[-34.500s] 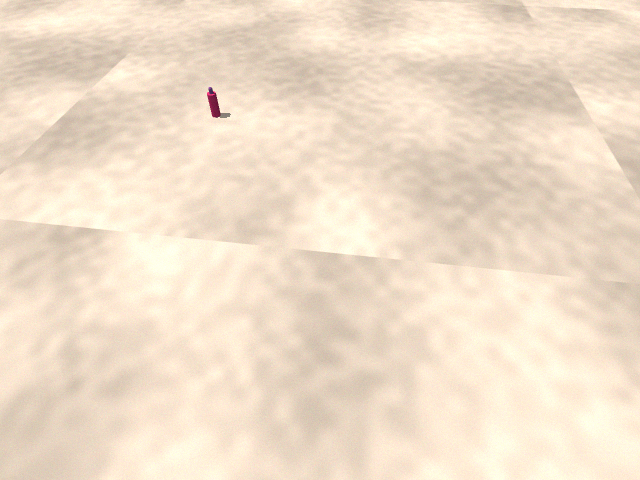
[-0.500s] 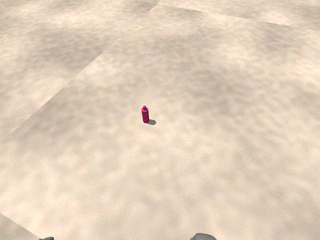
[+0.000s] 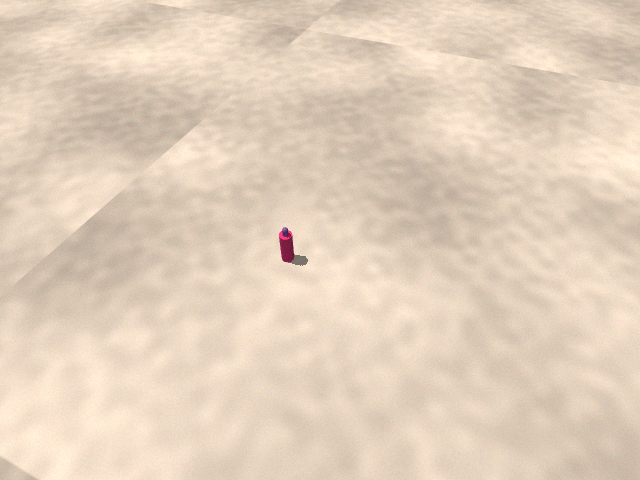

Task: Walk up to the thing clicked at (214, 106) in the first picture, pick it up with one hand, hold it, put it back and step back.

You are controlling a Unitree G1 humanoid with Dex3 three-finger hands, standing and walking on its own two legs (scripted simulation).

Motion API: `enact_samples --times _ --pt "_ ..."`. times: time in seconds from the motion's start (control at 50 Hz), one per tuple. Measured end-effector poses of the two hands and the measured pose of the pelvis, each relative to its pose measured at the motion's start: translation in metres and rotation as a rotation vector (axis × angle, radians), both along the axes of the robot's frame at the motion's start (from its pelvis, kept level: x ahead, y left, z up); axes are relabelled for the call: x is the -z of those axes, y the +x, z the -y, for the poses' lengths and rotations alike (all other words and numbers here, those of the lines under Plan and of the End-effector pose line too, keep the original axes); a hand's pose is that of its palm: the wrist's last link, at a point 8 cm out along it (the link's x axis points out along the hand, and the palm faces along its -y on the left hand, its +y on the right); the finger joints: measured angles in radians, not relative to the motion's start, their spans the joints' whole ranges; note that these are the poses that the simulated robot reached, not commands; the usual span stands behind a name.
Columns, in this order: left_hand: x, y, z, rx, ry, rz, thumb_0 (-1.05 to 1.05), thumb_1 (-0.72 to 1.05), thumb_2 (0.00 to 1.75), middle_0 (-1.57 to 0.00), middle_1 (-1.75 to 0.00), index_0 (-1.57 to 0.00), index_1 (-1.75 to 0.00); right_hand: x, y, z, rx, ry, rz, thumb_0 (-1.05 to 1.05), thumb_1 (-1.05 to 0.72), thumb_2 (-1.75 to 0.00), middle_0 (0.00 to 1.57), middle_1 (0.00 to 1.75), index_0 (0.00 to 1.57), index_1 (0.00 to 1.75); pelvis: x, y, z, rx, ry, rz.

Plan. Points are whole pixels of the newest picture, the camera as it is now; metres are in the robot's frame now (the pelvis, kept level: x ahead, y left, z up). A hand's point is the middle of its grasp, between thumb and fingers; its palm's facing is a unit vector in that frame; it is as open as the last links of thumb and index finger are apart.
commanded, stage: step back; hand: left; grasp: from the side
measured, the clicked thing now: (286, 243) +1.04 +0.18 -0.67
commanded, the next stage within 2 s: stand in 0.34 s
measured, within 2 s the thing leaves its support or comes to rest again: neither
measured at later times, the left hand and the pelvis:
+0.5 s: hand out of the picture +0.15 +0.26 -0.13, palm faces -0.03 -0.94 -0.35, open 7.4 cm; pelvis +0.03 +0.01 +0.02, yaw -1 degrees
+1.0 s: hand out of the picture +0.07 +0.25 -0.13, palm faces -0.04 -0.94 -0.35, open 7.4 cm; pelvis +0.01 +0.00 +0.02, yaw -1 degrees
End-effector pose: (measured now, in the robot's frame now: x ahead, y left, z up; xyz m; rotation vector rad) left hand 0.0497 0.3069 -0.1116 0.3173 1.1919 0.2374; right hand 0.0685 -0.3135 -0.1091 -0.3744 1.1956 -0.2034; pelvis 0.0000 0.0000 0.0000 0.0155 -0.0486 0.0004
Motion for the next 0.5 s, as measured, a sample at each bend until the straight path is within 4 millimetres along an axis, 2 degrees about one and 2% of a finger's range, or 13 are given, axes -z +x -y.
enact_samples --times 0.08,0.2,0.32,0.4,0.5 --pt "0.0 0.021 -0.006 0.018 0.002 -0.007 0.01 0.9 0.9 -0.2 -0.3 -0.21 -0.3 -0.002 0.007 -0.01 0.016 0.015 0.002 0.01 -0.9 -0.9 0.2 0.3 0.21 0.3 -0.002 0.011 -0.002 0.016 -0.003 -0.009" --pt "-0.006 0.051 -0.006 0.041 0.009 0.014 0.01 0.9 0.9 -0.2 -0.3 -0.21 -0.3 -0.001 0.029 -0.021 0.034 0.047 0.015 0.01 -0.9 -0.9 0.2 0.3 0.21 0.3 -0.007 0.024 -0.002 0.023 -0.02 -0.013" --pt "-0.013 0.078 -0.005 0.06 0.017 0.054 0.01 0.9 0.9 -0.2 -0.3 -0.21 -0.3 -0.003 0.05 -0.026 0.038 0.058 0.051 0.01 -0.9 -0.9 0.2 0.3 0.21 0.3 -0.009 0.028 -0.006 0.03 -0.015 -0.01" --pt "-0.017 0.089 -0.002 0.067 0.007 0.069 0.01 0.9 0.9 -0.2 -0.3 -0.21 -0.3 -0.008 0.057 -0.028 0.037 0.06 0.071 0.01 -0.9 -0.9 0.2 0.3 0.21 0.3 -0.013 0.028 -0.007 0.03 -0.013 -0.002" --pt "-0.019 0.091 0.006 0.075 -0.018 0.067 0.01 0.9 0.9 -0.2 -0.3 -0.21 -0.29 -0.015 0.056 -0.027 0.035 0.058 0.075 0.01 -0.9 -0.9 0.2 0.3 0.21 0.3 -0.018 0.025 -0.008 0.027 -0.013 0.005"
